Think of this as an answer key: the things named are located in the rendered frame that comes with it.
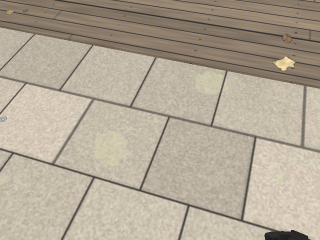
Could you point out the robot right hand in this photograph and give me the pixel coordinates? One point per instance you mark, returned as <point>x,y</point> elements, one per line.
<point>285,235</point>

